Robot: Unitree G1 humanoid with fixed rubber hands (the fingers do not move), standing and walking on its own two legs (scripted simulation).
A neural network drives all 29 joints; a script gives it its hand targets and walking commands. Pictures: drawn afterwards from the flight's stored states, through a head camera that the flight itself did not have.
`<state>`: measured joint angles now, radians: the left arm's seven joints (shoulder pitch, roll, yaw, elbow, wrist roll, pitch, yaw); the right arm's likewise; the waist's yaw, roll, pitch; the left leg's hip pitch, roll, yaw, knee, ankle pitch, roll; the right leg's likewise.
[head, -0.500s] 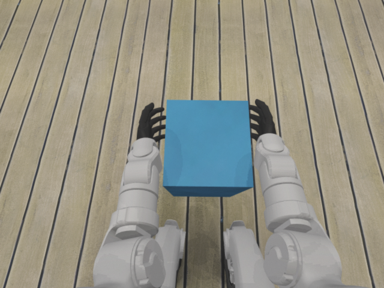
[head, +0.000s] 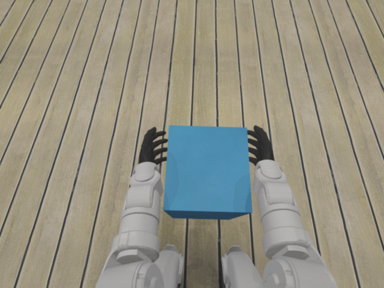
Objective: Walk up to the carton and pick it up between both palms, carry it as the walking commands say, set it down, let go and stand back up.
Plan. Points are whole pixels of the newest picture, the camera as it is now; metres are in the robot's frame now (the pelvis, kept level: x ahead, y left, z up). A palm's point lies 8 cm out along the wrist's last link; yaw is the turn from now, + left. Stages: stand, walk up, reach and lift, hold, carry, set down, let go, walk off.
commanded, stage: reach and lift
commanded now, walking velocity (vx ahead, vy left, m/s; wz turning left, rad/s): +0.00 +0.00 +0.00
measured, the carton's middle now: (203, 180) +0.37 +0.01 -0.11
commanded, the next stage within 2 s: none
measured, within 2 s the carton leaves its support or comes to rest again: neither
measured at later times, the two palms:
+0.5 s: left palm (137, 158) +0.36 +0.14 +0.04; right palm (272, 156) +0.37 -0.11 +0.04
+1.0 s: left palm (125, 150) +0.34 +0.14 +0.11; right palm (286, 151) +0.35 -0.11 +0.11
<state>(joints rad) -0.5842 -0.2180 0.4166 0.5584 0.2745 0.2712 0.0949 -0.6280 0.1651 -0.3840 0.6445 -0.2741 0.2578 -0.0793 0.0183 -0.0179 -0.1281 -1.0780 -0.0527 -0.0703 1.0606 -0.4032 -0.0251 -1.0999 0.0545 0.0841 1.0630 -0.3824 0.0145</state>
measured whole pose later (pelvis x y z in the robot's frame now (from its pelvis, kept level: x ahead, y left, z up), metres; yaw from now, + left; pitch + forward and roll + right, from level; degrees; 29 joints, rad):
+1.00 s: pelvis +0.02 +0.00 +0.08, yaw +0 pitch -1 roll +0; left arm -0.44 -0.21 0.32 0.50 0.30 0.52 0.06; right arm -0.45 0.21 -0.32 0.52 -0.31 0.51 -0.08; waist 0.03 0.00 0.00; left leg -0.26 -0.03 -0.09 0.51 -0.23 -0.01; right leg -0.28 0.03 0.09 0.51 -0.21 0.00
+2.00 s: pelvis +0.03 +0.01 +0.09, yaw +0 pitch -8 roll +0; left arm -0.41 -0.20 0.23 0.42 0.32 0.74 0.06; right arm -0.40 0.20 -0.26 0.41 -0.32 0.74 -0.06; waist 0.01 -0.01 0.01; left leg -0.06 -0.03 -0.09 0.41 -0.21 0.00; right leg -0.08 0.02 0.09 0.41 -0.20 0.01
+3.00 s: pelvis +0.02 +0.01 +0.09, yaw +0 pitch -9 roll +0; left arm -0.39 -0.19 0.21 0.41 0.31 0.75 0.05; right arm -0.39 0.19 -0.24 0.41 -0.31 0.75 -0.07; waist 0.00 0.00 0.00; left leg -0.08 -0.03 -0.08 0.44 -0.21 0.00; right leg -0.10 0.02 0.10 0.45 -0.20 0.01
